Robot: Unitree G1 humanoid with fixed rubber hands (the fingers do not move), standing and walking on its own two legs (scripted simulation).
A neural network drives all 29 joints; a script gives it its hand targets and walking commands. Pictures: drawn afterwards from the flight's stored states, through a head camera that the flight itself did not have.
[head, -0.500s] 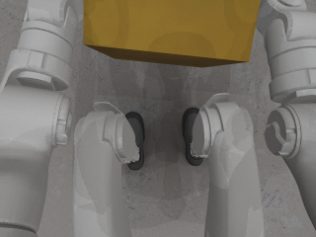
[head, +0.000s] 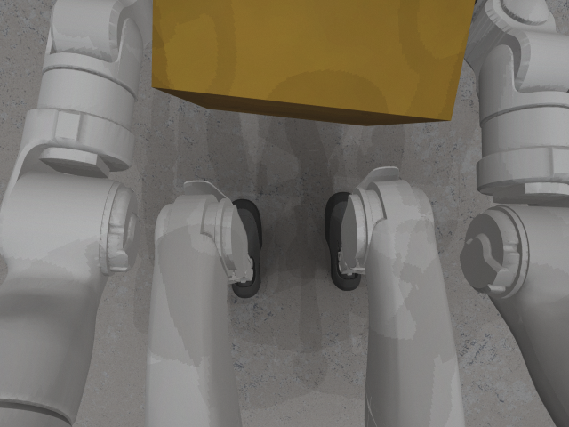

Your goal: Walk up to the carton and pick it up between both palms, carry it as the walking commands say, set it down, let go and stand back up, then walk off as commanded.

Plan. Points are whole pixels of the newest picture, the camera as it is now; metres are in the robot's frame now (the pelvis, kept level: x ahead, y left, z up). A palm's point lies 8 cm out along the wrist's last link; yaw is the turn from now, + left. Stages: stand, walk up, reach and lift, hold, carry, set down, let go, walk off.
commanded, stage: reach and lift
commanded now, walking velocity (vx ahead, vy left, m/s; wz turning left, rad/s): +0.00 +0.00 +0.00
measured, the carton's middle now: out of the picture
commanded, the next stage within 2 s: none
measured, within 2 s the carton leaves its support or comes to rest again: neither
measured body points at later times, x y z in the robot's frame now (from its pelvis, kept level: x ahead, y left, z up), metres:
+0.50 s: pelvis -0.01 +0.00 +0.05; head +0.31 -0.01 +0.35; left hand +0.56 +0.13 -0.04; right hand +0.52 -0.21 -0.04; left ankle +0.15 +0.09 -0.40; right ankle +0.15 -0.12 -0.40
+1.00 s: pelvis -0.01 +0.01 +0.10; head +0.29 +0.00 +0.43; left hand +0.54 +0.14 +0.03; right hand +0.50 -0.21 +0.03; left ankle +0.15 +0.09 -0.40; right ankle +0.15 -0.12 -0.40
